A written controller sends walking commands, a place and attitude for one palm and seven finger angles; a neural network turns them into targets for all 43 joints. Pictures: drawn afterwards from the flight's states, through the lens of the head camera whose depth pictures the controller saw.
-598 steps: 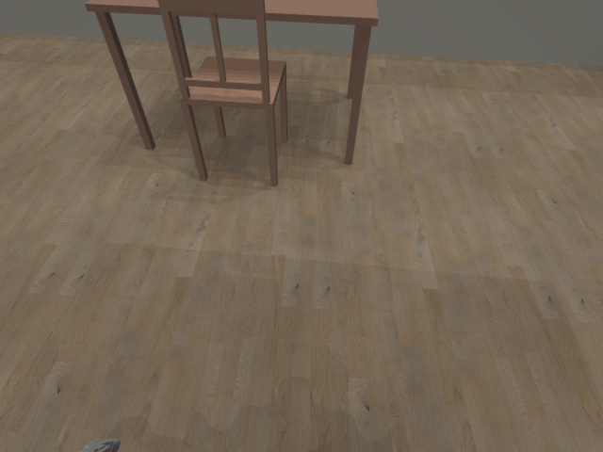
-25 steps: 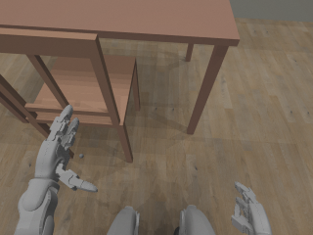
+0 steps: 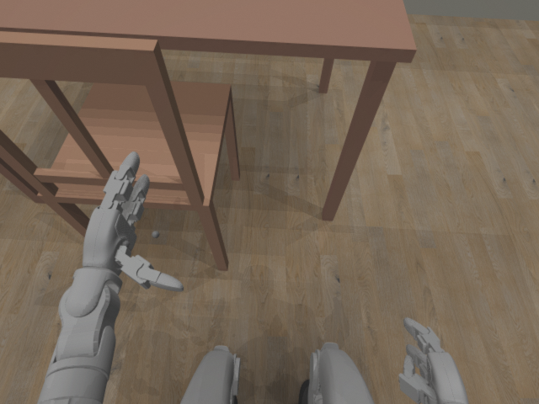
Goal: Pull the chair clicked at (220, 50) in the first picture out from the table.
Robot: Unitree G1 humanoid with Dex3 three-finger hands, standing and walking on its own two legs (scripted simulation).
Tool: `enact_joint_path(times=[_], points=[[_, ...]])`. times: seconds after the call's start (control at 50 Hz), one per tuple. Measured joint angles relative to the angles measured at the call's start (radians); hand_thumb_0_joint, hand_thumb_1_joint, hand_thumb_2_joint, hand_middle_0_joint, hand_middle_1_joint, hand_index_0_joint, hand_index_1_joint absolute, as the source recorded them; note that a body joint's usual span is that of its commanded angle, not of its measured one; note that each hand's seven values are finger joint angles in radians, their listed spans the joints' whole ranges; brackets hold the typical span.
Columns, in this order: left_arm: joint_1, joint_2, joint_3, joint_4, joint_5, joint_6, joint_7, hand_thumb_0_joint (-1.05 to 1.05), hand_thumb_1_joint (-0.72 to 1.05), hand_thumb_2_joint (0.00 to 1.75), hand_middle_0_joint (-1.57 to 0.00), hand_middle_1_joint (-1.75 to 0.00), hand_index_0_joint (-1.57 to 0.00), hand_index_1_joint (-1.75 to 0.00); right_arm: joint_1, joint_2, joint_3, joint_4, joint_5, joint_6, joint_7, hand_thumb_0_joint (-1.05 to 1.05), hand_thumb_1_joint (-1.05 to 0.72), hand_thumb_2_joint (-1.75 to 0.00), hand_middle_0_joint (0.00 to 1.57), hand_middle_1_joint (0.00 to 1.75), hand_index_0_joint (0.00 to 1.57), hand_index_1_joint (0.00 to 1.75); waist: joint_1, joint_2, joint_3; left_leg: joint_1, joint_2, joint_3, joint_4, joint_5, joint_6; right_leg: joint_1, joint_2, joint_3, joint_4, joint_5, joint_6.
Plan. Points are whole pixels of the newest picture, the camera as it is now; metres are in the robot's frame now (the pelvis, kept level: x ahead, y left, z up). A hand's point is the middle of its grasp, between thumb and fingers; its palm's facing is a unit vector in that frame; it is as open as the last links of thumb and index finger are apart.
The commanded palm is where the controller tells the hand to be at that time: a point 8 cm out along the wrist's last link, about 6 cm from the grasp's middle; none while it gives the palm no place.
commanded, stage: aim the fingers beside a spindle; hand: left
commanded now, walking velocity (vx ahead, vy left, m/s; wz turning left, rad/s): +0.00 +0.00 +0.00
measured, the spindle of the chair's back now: (80, 134) +0.53 +0.37 +0.01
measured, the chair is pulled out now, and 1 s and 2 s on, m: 0.00 0.00 0.00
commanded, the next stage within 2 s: push the fingers through the gap in 1.04 s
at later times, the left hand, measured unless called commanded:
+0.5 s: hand (171, 206) +0.39 +0.17 +0.02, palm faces -0.02 -1.00 -0.03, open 16.9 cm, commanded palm +0.37 +0.23 +0.02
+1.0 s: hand (172, 209) +0.39 +0.17 +0.02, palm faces -0.01 -1.00 -0.04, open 16.9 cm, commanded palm +0.36 +0.22 +0.03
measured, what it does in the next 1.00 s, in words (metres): stands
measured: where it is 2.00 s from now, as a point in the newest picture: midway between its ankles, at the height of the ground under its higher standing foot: outside the picture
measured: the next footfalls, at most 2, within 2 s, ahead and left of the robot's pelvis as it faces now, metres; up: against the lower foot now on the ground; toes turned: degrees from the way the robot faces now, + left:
none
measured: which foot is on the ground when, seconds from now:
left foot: down 0.00-1.00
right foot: down 0.00-1.00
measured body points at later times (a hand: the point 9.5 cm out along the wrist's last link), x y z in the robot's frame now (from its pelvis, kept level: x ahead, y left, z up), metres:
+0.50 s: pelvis -0.01 +0.00 -0.01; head +0.11 +0.01 +0.42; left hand +0.39 +0.23 +0.02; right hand +0.13 -0.26 -0.12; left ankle +0.02 +0.13 -0.62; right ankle +0.05 -0.12 -0.62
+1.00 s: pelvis +0.00 +0.00 -0.01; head +0.11 +0.01 +0.43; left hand +0.38 +0.22 +0.03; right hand +0.14 -0.25 -0.12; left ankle +0.02 +0.13 -0.62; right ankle +0.05 -0.12 -0.62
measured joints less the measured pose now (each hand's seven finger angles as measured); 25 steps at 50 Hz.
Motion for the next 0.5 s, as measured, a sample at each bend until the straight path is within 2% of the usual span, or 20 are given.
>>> enact_joint_path(times=[0.34, 0.5], points=[[-0.197, 0.027, 0.047, 0.211, 0.018, -0.037, 0.004, -0.01, -0.5, 0.3, -0.06, -0.08, -0.07, -0.08, 0.026, -0.005, -0.005, 0.029, -0.002, 0.027, 0.006, 0.01, -0.91, -0.9, 0.2, 0.3, 0.2, 0.3, -0.026, -0.003, -0.006, -0.07, 0.002, 0.006, 0.031, 0.0, 0.0, -0.074, 0.003, 0.008, 0.032, 0.003, -0.001], [-0.266, 0.028, 0.051, 0.282, 0.042, -0.058, 0.024, -0.01, -0.5, 0.3, -0.06, -0.08, -0.07, -0.08, 0.033, -0.007, -0.009, 0.038, -0.006, 0.042, 0.012, 0.01, -0.91, -0.9, 0.2, 0.3, 0.2, 0.3, -0.039, -0.004, -0.011, -0.102, 0.001, 0.01, 0.048, -0.003, 0.003, -0.108, 0.002, 0.013, 0.047, 0.003, 0.002]])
